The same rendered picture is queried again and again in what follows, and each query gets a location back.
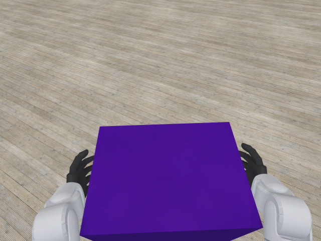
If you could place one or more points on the robot right hand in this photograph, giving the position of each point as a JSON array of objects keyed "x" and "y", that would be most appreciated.
[{"x": 254, "y": 165}]

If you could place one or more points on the robot left hand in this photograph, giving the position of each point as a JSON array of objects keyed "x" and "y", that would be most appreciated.
[{"x": 78, "y": 171}]

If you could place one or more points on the left robot forearm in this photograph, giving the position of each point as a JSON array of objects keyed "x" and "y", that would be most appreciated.
[{"x": 58, "y": 220}]

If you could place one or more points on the carton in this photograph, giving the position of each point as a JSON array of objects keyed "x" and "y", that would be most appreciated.
[{"x": 169, "y": 182}]

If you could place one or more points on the right robot forearm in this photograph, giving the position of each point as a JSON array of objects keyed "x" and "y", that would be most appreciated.
[{"x": 286, "y": 217}]

